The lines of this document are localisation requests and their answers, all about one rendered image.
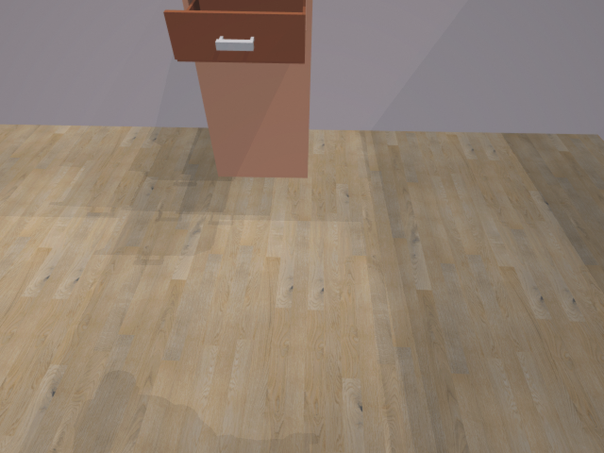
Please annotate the drawer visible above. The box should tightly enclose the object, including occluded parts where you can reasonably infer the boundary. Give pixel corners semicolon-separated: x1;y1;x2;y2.
163;0;306;64

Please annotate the handle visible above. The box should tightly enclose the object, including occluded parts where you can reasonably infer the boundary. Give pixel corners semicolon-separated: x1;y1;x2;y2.
215;36;254;51

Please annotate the cabinet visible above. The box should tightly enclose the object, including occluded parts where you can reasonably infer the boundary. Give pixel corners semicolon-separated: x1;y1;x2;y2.
182;0;312;178

